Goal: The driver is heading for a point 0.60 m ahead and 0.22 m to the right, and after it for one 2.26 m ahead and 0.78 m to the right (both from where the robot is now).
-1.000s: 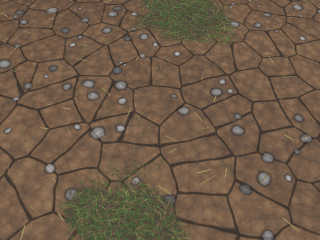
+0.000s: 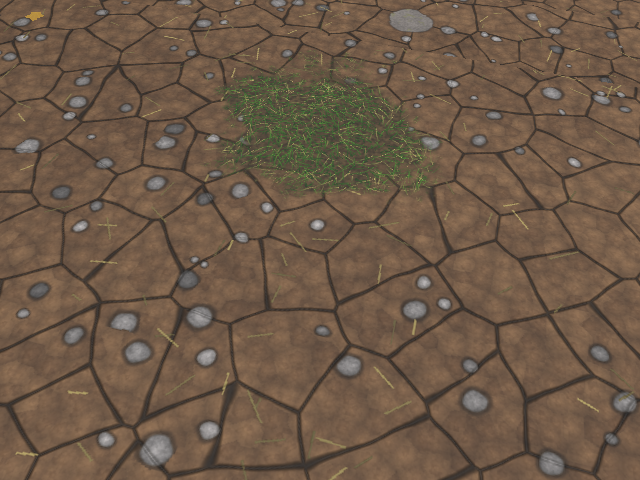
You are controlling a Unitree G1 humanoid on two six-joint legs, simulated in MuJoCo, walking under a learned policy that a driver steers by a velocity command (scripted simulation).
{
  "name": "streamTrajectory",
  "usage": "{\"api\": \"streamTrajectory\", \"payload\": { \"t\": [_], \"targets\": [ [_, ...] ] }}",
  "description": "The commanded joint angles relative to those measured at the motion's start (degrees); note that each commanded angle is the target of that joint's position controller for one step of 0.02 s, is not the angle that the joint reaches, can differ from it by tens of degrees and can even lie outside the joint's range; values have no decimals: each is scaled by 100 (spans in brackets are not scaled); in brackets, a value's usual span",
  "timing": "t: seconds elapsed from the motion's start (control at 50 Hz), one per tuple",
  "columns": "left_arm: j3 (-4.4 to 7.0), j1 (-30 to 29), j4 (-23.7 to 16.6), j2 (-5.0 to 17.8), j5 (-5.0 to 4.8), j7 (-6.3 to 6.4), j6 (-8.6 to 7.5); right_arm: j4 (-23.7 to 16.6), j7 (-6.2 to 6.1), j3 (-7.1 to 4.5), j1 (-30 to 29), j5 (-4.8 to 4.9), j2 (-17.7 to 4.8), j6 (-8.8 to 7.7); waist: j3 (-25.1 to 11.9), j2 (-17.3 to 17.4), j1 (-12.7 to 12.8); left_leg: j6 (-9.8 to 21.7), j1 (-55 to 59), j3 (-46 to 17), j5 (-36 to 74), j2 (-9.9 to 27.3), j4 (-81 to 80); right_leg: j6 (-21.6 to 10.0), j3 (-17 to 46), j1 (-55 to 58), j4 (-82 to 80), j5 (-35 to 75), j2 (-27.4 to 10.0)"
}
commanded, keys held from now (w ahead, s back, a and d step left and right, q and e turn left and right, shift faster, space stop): w+e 1.00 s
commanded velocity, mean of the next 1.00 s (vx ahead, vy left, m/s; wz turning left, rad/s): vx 0.50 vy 0.00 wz -0.56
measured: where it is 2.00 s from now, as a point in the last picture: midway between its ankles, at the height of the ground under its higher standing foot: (483, 246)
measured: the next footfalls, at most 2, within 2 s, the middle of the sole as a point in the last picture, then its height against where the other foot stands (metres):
right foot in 0.12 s outside the picture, level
left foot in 0.58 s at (278, 445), level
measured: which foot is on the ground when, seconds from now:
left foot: down 0.00-0.14, up 0.16-0.56, down 0.58-1.00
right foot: up 0.00-0.10, down 0.12-0.58, up 0.60-1.00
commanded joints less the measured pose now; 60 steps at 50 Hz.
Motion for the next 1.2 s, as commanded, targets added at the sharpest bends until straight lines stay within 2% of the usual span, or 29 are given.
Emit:
{"api": "streamTrajectory", "payload": {
  "t": [0.02, 0.08, 0.12, 0.14, 0.16, 0.18, 0.2, 0.22, 0.24, 0.3, 0.4, 0.48, 0.56, 0.58, 0.6, 0.62, 0.64, 0.68, 0.74, 0.82, 1.0, 1.06, 1.08, 1.1, 1.12, 1.14, 1.16, 1.18, 1.2],
  "targets": [
    [3, -875, -750, 198, -15, -137, -105, -176, -50, -236, 10, 56, -984, 12, 537, 583, 42, 560, -127, -194, 3466, 1642, -46, -222, -284, 17, -392, -180, 120],
    [168, -341, -773, 526, 14, -186, -62, -223, -157, -315, -88, 57, -1265, 159, -76, 926, 494, 378, 310, 68, 6512, 1674, 1299, -571, -752, 1019, -343, -1059, 634],
    [475, 1355, -413, 1119, -10, -47, 4, -329, -223, -301, -229, 42, -1306, 195, -952, 670, 1419, 87, -1055, 189, 5933, 1399, 3751, -1007, -228, 3763, -763, -751, 631],
    [578, 1703, -364, 1718, 5, 65, 33, -593, -122, -54, 348, -189, -517, 63, -1654, -847, 962, -253, -3575, 49, 613, 478, 6029, -1890, 2460, 6157, -665, -725, -951],
    [505, 1837, -458, 1521, -16, 80, -8, -677, 5, 9, 248, -69, -645, -187, -2653, -742, 1078, -296, -4646, -1248, -1547, -173, 7171, -2615, 4926, 6897, -1728, -1824, -1736],
    [428, 1693, -410, 1208, 41, 100, -24, -857, 78, -129, -505, 188, -1056, -323, -1886, -295, 1272, -192, -5169, -1565, -998, 224, 7184, -2167, 4091, 6360, -2012, -1980, -1446],
    [382, 1306, -435, 1055, 21, 119, -47, -1003, 76, -88, -831, 221, -1011, -393, -1078, 46, 1060, -123, -5154, -1455, -458, 468, 6686, -1919, 3281, 5346, -2120, -1675, -1188],
    [333, 901, -516, 933, 26, 123, -58, -966, 28, -97, -898, 99, -952, -397, -600, 424, 755, -158, -4834, -1388, -193, 667, 6161, -1745, 2733, 4364, -2221, -1104, -937],
    [286, 633, -604, 792, 82, 132, -70, -945, -4, -147, -809, -3, -1000, -336, -367, 361, 521, -219, -4404, -1382, -22, 803, 5829, -1682, 2333, 3650, -2353, -547, -735],
    [287, 492, -613, 775, 82, 176, -104, -958, -19, -132, -630, -97, -819, -129, -202, 86, 259, -472, -3886, -1217, 196, 868, 5213, -1720, 1806, 2579, -2602, 135, -485],
    [359, 893, -417, 1010, 8, 318, -35, -1264, -3, 14, -1802, -100, -479, -123, -15, -61, 682, -637, -3437, -1041, 2043, 506, 2948, -1289, 1224, 1979, -2465, -336, 25],
    [376, 1295, -263, 1043, -57, 348, 39, -1407, 99, -52, -2309, 54, -704, -199, -92, -220, 877, -587, -3109, -1255, 2264, 266, 2007, -1141, 1834, 2490, -2084, -1134, -204],
    [339, 1234, -288, 869, -6, 358, 86, -1259, 121, -242, -1617, 74, -1005, -289, -278, -440, 402, -176, -2091, -1237, 1484, 246, 1490, -836, 2325, 2845, -1154, -1191, -235],
    [230, 1260, -339, 561, 30, 333, 63, -1194, 79, -325, -992, -17, -1205, -320, -788, -199, 98, 120, -972, -1607, 1300, 736, 1503, -630, 2019, 2507, -121, -1303, 73],
    [104, 1801, -449, 150, 4, 323, 25, -1128, 33, -431, -310, -147, -1662, -299, -1646, 1040, 107, 810, 1044, -3427, 597, 2048, 1336, -218, 1189, 990, 1784, -2797, 811],
    [92, 2039, -568, 392, -110, 332, -15, -920, 98, -469, 48, -44, -1654, -213, -1865, 2277, 153, 1300, 1496, -5504, -1093, 2738, 723, -65, 854, -321, 3084, -3852, 742],
    [224, 1693, -476, 918, -130, 348, 13, -1043, 93, -342, -251, 5, -1152, -190, -1117, 1434, 16, 1092, 916, -5042, -1765, 2500, 516, 3, 979, -683, 3609, -3334, 419],
    [275, 1002, -612, 960, -3, 344, 73, -1066, 62, -220, -773, -41, -824, -114, -233, 782, 105, 795, -334, -3429, -433, 1996, 408, 64, 692, -522, 3483, -2517, 85],
    [272, 1006, -648, 647, -47, 276, 157, -943, 42, -167, -1002, -53, -630, -142, 59, 1025, 343, 738, -1130, -2227, 666, 1597, 12, 93, 529, -18, 3029, -2075, -201],
    [216, 666, -793, 448, 0, 259, 214, -711, 40, -262, -900, -44, -871, -187, 148, 738, 337, 917, -1016, -1465, 1599, 1704, -233, 213, 505, -308, 2290, -1464, -293],
    [123, -615, -1173, 319, -34, -41, 117, -295, 10, -367, -526, 110, -1285, 12, 513, 594, -27, 629, -256, -162, 2483, 1773, -113, -82, -190, 107, -14, -502, -141],
    [257, -325, -1213, 587, 16, -67, 157, -267, -24, -449, -565, 200, -1535, 113, 164, 822, 321, 466, 78, 176, 5049, 1798, 868, -430, -622, 950, -226, -1354, 315],
    [374, 271, -1083, 786, 21, -47, 181, -276, -44, -466, -611, 224, -1596, 156, -191, 831, 694, 385, -8, 314, 5806, 1714, 1744, -601, -755, 1755, -379, -1445, 563],
    [561, 1279, -809, 1092, 0, 27, 215, -306, -68, -419, -647, 226, -1487, 167, -707, 669, 1223, 200, -670, 461, 5607, 1510, 3013, -834, -698, 3265, -713, -1064, 758],
    [696, 2012, -637, 1564, -48, 157, 277, -429, -60, -245, -439, -21, -1005, 130, -1224, -346, 1330, -54, -2363, 427, 2298, 1162, 4897, -1219, 896, 5063, -700, -876, -269],
    [684, 1640, -853, 1990, -67, 144, 183, -820, -1, -54, -226, -72, -546, -46, -1991, -1423, 750, -332, -4489, -503, -1559, -79, 6746, -2409, 4449, 6387, -1733, -2313, -1565],
    [546, 1745, -878, 1454, -26, 99, 94, -875, 84, -177, -858, 133, -1140, -238, -2031, -574, 1211, -246, -5089, -1418, -1245, 221, 7017, -2202, 4472, 6294, -2205, -2688, -1574],
    [463, 1591, -798, 1212, 16, 99, 18, -1019, 121, -172, -1216, 275, -1174, -327, -1223, -413, 1140, -136, -5312, -1314, -753, 442, 6742, -1960, 3638, 5633, -2211, -2358, -1378],
    [409, 1241, -799, 1078, 16, 96, -26, -965, 83, -146, -1227, 174, -1083, -355, -707, 166, 836, -129, -5004, -1309, -314, 690, 6179, -1746, 2970, 4711, -2212, -1662, -1103]
  ]
}}
Velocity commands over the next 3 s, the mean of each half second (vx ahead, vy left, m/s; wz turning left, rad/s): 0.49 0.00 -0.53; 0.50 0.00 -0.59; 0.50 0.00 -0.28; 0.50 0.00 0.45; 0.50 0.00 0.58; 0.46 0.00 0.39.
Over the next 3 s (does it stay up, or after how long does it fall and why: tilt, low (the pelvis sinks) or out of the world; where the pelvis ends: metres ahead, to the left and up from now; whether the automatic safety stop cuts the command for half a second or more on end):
stays up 1.55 -0.56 0.00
